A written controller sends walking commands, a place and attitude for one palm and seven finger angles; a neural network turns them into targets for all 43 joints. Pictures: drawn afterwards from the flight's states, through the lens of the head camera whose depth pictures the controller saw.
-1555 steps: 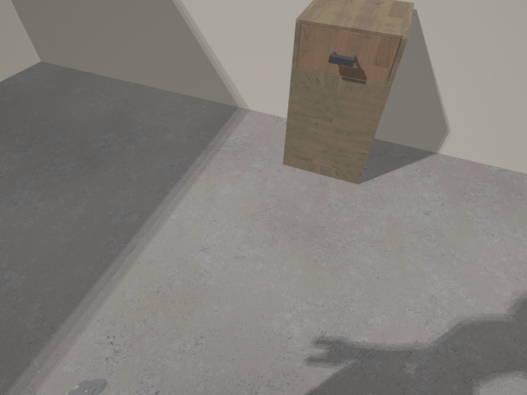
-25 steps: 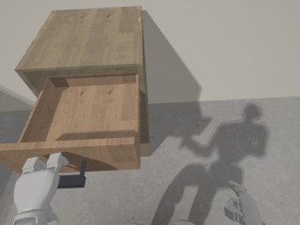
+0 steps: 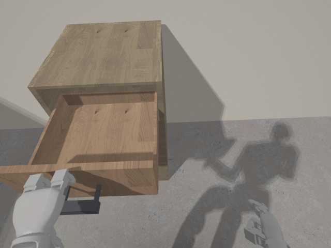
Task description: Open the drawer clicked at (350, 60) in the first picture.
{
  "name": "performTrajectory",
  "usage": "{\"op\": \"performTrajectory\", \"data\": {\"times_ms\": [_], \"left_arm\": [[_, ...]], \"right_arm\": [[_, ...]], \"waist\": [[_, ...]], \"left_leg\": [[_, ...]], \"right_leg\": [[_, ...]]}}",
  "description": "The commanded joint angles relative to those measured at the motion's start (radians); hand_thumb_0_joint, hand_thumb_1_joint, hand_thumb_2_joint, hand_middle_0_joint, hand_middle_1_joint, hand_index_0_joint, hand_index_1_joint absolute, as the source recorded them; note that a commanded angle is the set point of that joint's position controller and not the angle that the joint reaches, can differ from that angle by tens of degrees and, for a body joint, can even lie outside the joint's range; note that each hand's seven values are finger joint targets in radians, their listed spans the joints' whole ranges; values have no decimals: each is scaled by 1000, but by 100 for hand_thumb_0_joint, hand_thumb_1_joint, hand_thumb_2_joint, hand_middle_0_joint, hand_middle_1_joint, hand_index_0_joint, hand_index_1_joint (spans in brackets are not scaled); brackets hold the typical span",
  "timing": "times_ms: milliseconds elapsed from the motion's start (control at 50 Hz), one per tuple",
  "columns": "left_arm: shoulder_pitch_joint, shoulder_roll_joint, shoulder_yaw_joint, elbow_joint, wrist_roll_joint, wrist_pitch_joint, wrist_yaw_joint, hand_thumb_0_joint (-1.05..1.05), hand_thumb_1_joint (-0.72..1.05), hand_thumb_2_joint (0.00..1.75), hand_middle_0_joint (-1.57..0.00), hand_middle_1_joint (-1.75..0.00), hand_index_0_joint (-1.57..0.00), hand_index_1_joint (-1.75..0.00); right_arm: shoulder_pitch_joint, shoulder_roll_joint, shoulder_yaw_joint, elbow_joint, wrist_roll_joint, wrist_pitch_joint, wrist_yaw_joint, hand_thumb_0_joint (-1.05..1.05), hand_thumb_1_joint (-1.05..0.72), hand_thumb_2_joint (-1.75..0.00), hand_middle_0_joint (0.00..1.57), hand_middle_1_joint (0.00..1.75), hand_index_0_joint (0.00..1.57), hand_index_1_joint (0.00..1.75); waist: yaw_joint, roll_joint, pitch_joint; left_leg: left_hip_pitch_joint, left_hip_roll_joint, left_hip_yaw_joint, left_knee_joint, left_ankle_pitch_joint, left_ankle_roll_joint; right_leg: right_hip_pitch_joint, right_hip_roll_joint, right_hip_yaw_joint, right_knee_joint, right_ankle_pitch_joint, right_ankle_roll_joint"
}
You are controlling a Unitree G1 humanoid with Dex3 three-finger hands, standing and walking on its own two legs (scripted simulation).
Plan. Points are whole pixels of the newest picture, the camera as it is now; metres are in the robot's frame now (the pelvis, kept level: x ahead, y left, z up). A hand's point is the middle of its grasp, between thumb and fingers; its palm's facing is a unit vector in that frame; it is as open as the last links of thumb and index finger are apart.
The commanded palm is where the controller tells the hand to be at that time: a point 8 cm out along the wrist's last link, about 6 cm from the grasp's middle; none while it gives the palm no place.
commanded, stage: lift the hand off the handle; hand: left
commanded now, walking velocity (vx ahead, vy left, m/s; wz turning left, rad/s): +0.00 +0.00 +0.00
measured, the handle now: (80, 198) +0.23 +0.26 -0.05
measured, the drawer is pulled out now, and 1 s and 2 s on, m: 0.30 0.30 0.30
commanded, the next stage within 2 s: draw the hand back to the body in 1.26 s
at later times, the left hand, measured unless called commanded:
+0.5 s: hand (46, 207) +0.18 +0.28 +0.05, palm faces +0.05 -0.04 -1.00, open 13.8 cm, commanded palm +0.15 +0.27 +0.10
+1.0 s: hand (38, 198) +0.18 +0.28 +0.09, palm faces +0.05 -0.04 -1.00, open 13.8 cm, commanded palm +0.15 +0.27 +0.14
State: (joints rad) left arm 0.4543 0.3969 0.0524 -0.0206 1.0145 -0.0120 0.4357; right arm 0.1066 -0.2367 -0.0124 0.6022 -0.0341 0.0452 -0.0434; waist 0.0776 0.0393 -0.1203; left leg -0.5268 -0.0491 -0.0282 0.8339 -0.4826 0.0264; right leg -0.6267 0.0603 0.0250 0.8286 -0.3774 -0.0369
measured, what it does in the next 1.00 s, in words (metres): stands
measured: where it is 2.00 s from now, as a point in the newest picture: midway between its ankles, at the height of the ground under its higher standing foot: outside the picture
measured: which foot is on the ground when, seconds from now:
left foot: down 0.00-1.00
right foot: down 0.00-1.00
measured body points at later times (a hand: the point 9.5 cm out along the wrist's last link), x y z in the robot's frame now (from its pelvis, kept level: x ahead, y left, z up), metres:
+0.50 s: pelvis +0.00 +0.00 +0.01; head +0.01 -0.03 +0.46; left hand +0.17 +0.27 +0.11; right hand +0.21 -0.22 -0.08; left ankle -0.04 +0.10 -0.70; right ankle +0.02 -0.10 -0.70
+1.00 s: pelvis +0.00 +0.00 +0.03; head +0.01 -0.04 +0.48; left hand +0.18 +0.28 +0.14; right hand +0.22 -0.22 -0.07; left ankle -0.04 +0.10 -0.70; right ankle +0.02 -0.10 -0.70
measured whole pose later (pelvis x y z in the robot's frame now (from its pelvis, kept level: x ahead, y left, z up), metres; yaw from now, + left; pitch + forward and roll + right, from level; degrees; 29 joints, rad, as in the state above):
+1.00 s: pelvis +0.00 +0.00 +0.03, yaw +0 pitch +3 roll +0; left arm 0.44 0.46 0.07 -0.19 0.94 0.02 0.26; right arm 0.10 -0.24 0.00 0.62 -0.02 0.06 -0.05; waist 0.11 0.07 -0.06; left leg -0.29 -0.04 -0.03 0.60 -0.37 0.02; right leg -0.39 0.06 0.03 0.61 -0.28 -0.04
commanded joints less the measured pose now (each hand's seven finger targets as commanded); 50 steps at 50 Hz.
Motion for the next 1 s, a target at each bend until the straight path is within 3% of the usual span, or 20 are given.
{"op": "performTrajectory", "data": {"times_ms": [0,120,180,260,280,320,380,460,560,680,760,840,880,980], "left_arm": [[5,198,146,-205,-5,1,42,0,-50,30,-30,-120,-30,-120],[-20,170,109,-248,-24,14,14,0,-50,30,-30,-120,-30,-120],[18,206,146,-245,-29,19,1,0,-50,30,-30,-120,-30,-120],[-56,183,110,-267,-21,18,-13,0,-50,30,-30,-120,-30,-120],[-53,208,134,-271,-22,18,-15,0,-50,30,-30,-120,-30,-120],[-49,191,113,-296,-26,16,-22,0,-50,30,-30,-120,-30,-120],[-49,219,136,-290,-27,19,-33,0,-50,30,-30,-120,-30,-120],[-71,217,135,-273,-35,29,-48,0,-50,30,-30,-120,-30,-120],[-97,233,143,-274,-53,36,-79,0,-50,30,-30,-120,-30,-120],[-127,253,149,-301,-60,18,-111,0,-50,30,-30,-120,-30,-120],[-97,234,133,-345,-64,6,-117,0,-50,30,-30,-120,-30,-120],[-82,256,162,-332,-69,20,-123,0,-50,30,-30,-120,-30,-120],[-97,290,195,-334,-65,28,-125,0,-50,30,-30,-120,-30,-120],[-60,263,174,-390,-89,37,-144,0,-50,30,-30,-120,-30,-120]], "right_arm": [[-117,-101,-33,-156,6,-46,-4,0,-90,-90,20,30,20,30],[-123,-103,-35,-159,9,-47,1,0,-90,-90,20,30,20,30],[-127,-103,-32,-163,10,-45,-3,0,-90,-90,20,30,20,30],[-131,-101,-27,-161,9,-44,-2,0,-90,-90,20,30,20,30],[-133,-101,-28,-162,10,-44,-4,0,-90,-90,20,30,20,30],[-134,-97,-27,-161,9,-46,-2,0,-90,-90,20,30,20,30],[-144,-98,-23,-158,10,-41,-6,0,-90,-90,20,30,20,30],[-147,-96,-21,-153,13,-41,-7,0,-90,-90,20,30,20,30],[-154,-96,-19,-150,17,-39,-15,0,-90,-90,20,30,20,30],[-161,-100,-17,-144,14,-42,-20,0,-90,-90,20,30,20,30],[-161,-97,-20,-146,14,-50,-13,0,-90,-90,20,30,20,30],[-161,-98,-16,-144,16,-45,-11,0,-90,-90,20,30,20,30],[-171,-102,-17,-144,19,-38,-12,0,-90,-90,20,30,20,30],[-175,-99,-18,-155,24,-40,-7,0,-90,-90,20,30,20,30]], "waist": [[4,12,-178],[-7,-2,-151],[6,-25,-156],[-1,-8,-117],[4,-5,-122],[7,16,-136],[12,22,-119],[11,-16,-83],[14,-30,-86],[17,12,-96],[25,28,-100],[26,-34,-73],[31,-12,-65],[35,21,-96]], "left_leg": [[58,10,-6,-120,366,-18],[79,17,-12,-144,373,-19],[77,15,-10,-158,363,-16],[87,15,-13,-179,320,-13],[95,15,-13,-183,332,-14],[113,14,-12,-190,333,-15],[116,13,-11,-206,328,-16],[107,13,-13,-227,304,-12],[123,9,-9,-251,292,-5],[164,7,-6,-272,323,-6],[187,10,-7,-284,358,-9],[175,10,-7,-297,359,-7],[183,9,-6,-309,353,-10],[230,13,2,-320,397,-12]], "right_leg": [[206,-26,30,-114,310,-17],[211,-27,18,-136,295,-13],[247,-28,30,-152,305,-12],[230,-31,21,-169,243,-12],[244,-29,31,-177,254,-15],[257,-32,25,-181,249,-14],[273,-29,39,-202,247,-17],[286,-32,35,-220,231,-12],[329,-38,49,-252,235,-7],[363,-40,62,-281,261,-11],[374,-40,45,-284,280,-12],[389,-41,44,-295,303,-7],[399,-39,64,-311,295,-11],[433,-43,57,-322,342,-9]]}}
